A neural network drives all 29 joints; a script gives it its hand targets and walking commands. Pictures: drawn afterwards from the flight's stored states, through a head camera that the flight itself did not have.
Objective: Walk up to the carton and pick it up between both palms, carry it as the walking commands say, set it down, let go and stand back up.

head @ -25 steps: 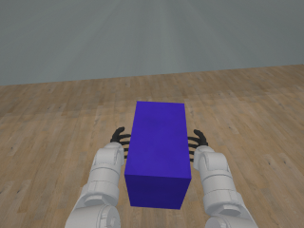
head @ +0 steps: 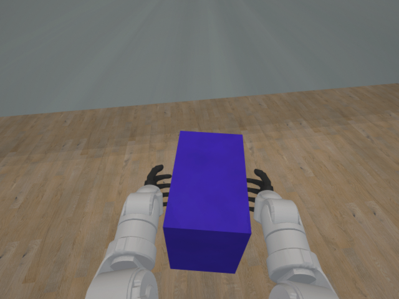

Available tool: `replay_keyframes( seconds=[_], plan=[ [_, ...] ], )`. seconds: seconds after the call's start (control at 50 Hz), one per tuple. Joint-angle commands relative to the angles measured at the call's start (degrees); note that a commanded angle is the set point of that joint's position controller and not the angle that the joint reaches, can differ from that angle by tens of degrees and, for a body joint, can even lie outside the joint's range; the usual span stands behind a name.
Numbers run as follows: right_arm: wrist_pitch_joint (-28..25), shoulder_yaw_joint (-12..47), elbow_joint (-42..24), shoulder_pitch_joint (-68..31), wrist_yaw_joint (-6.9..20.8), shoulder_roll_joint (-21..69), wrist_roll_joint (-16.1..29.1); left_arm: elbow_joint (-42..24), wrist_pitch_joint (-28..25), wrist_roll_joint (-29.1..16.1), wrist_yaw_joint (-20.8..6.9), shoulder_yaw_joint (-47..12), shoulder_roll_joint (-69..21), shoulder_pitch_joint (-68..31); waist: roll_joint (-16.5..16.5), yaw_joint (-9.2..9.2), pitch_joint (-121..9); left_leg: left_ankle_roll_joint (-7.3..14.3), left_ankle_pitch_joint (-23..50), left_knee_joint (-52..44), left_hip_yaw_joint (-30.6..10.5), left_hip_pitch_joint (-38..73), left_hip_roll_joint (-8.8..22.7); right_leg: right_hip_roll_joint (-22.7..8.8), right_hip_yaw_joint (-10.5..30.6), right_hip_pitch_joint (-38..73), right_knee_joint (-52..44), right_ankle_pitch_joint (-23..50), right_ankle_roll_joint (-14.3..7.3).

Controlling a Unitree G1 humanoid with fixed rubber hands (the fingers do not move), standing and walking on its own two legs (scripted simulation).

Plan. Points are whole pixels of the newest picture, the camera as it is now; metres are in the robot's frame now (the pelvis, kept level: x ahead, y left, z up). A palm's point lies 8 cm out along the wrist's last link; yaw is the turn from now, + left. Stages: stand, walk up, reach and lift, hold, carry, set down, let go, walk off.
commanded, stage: reach and lift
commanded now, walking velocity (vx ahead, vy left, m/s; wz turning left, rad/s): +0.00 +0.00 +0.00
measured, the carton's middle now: (206, 200) +0.37 +0.01 +0.01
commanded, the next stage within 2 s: hold in 0.26 s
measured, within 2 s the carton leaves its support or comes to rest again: neither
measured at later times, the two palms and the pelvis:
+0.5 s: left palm (149, 195) +0.32 +0.13 +0.09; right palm (265, 203) +0.31 -0.11 +0.07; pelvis +0.00 +0.00 +0.00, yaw +0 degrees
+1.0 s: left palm (150, 202) +0.31 +0.13 +0.09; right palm (269, 210) +0.29 -0.12 +0.07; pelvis -0.01 +0.00 +0.00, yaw +0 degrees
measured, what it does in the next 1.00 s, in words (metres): stands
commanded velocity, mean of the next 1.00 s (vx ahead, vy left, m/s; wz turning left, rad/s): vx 0.00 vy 0.00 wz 0.00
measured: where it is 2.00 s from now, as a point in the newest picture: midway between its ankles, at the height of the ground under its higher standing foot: outside the picture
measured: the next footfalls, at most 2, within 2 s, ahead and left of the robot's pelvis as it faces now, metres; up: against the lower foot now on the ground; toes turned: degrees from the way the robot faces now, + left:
left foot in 1.50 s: +0.04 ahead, +0.17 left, +0.00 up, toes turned -3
right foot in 1.96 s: +0.06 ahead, +0.00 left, +0.00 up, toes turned -16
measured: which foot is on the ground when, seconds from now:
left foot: down 0.00-1.00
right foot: down 0.00-1.00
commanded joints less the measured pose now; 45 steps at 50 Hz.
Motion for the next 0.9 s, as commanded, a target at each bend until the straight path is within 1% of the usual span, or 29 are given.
replay_keyframes(
  seconds=[0.0, 0.32, 0.5, 0.6, 0.7, 0.88],
  plan=[
    [-0.4, 34.8, -3.8, -44.2, 17.4, 65.7, 14.1, -6.9, -0.5, -15.7, -15.6, -26.0, -65.1, -36.4, -2.1, 2.64, -19.0, 2.6, 9.1, -9.2, -1.1, 1.9, -0.4, -1.2, 11.5, 18.4, -15.3, 9.7, 4.8],
    [0.7, 33.1, -4.0, -40.1, 19.0, 64.0, 13.1, -7.5, 1.1, -15.5, -16.0, -27.2, -68.3, -32.5, -0.5, 0.53, -18.0, 2.2, 8.9, -10.7, -1.8, 3.1, 0.0, -0.5, 9.8, 19.0, -15.8, 9.3, 3.7],
    [1.3, 33.5, -6.3, -39.5, 19.7, 63.7, 13.2, -7.4, 1.9, -15.4, -16.3, -27.1, -70.1, -29.3, -0.6, 0.09, -17.0, 2.3, 8.9, -11.5, -1.9, 3.7, 0.0, -0.3, 9.1, 19.3, -16.3, 8.9, 3.2],
    [1.7, 34.0, -6.8, -38.7, 19.9, 64.1, 13.3, -8.4, 2.2, -15.6, -16.5, -27.6, -70.4, -28.7, -0.7, -0.14, -16.1, 2.3, 8.5, -11.8, -1.9, 3.7, 0.0, -0.2, 9.0, 19.2, -16.6, 8.1, 3.1],
    [1.9, 34.0, -6.3, -38.7, 20.1, 64.5, 13.3, -8.9, 2.2, -15.6, -16.7, -27.5, -70.0, -29.2, -1.0, -0.16, -14.4, 2.5, 6.3, -11.9, -1.8, 3.0, 0.1, -0.3, 9.2, 18.5, -17.1, 5.0, 3.0],
    [1.6, 32.0, -3.4, -41.3, 19.9, 64.9, 12.6, -5.7, 1.7, -14.3, -17.1, -24.4, -68.0, -31.4, -2.2, 0.84, -10.6, 3.1, 0.1, -11.6, -1.1, 0.8, 0.1, -0.9, 10.0, 15.8, -18.2, -4.2, 3.0]
  ],
)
